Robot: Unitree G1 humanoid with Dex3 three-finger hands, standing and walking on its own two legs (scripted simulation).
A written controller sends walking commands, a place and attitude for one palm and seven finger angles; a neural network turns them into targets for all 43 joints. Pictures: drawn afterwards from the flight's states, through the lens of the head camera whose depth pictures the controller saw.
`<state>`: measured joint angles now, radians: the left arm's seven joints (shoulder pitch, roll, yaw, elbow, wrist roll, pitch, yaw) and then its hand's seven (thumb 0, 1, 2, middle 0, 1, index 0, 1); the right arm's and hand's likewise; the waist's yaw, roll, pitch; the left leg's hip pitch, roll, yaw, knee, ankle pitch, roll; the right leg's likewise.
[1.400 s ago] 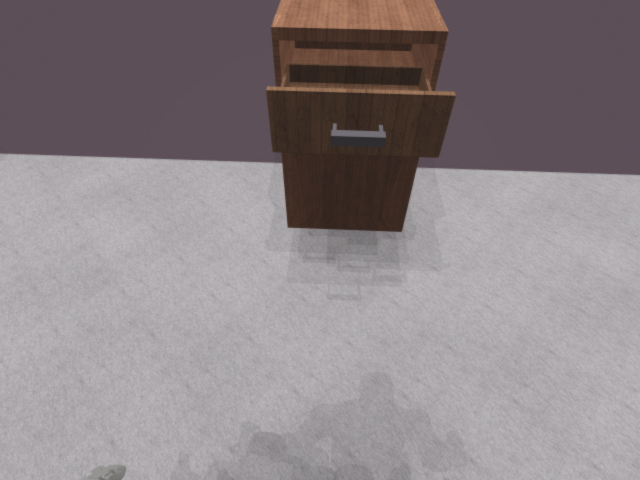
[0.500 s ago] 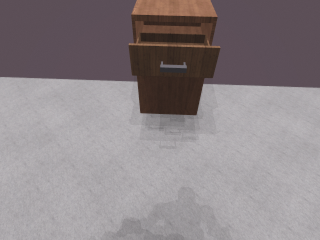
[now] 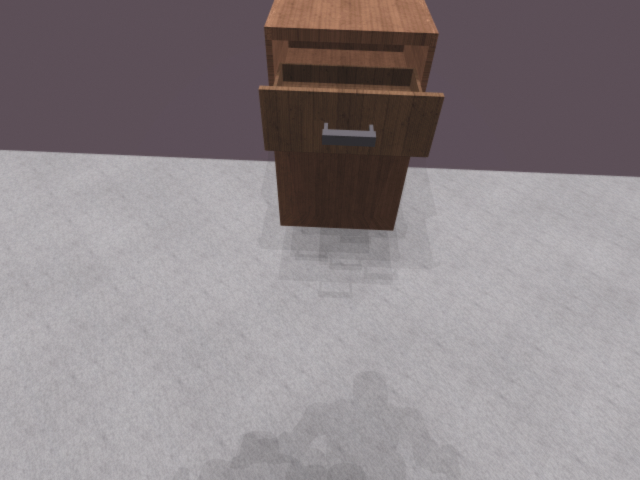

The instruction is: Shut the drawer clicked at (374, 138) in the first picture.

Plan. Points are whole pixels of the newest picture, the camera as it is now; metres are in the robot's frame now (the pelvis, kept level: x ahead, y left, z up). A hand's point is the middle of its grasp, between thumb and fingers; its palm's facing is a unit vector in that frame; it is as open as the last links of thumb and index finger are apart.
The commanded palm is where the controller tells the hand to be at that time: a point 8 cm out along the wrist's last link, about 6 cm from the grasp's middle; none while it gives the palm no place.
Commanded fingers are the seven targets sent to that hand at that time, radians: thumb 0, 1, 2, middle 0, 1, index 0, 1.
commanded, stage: look at it before walking up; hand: left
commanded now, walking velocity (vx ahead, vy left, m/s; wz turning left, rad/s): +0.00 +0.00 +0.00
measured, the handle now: (348, 132) +0.93 -0.02 -0.08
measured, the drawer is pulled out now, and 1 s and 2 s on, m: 0.30 0.30 0.30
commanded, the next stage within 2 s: walk to a spot facing it in 0.14 s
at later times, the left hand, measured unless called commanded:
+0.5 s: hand out of the picture +0.07 +0.23 -0.17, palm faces -0.08 -0.95 -0.30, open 7.4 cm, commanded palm none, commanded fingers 0.00 0.90 0.90 -0.20 -0.30 -0.20 -0.30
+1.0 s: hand out of the picture +0.07 +0.16 -0.16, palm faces -0.22 -0.95 -0.20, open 7.4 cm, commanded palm none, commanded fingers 0.00 0.90 0.90 -0.20 -0.30 -0.20 -0.30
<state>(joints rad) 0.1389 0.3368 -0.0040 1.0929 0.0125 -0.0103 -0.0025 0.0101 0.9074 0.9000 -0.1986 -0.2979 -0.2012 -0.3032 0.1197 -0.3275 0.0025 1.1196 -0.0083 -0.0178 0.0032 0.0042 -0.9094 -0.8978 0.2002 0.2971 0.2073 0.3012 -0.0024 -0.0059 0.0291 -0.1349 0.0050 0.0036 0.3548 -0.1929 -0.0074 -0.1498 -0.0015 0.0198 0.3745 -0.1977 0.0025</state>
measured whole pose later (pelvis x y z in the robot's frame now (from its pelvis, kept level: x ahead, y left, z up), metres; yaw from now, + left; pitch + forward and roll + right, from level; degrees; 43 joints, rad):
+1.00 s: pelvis +0.07 -0.02 +0.00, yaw -21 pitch +1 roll +1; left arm 0.47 0.15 0.05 1.01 0.03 -0.04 0.00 0.01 0.91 0.90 -0.20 -0.30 -0.20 -0.30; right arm 0.16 -0.21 -0.07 0.94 -0.02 0.00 0.02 0.01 -0.91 -0.90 0.20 0.30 0.20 0.30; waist 0.06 0.01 0.02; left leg -0.56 0.08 0.00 0.91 -0.23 -0.06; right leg -0.10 0.08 0.14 0.34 -0.24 -0.06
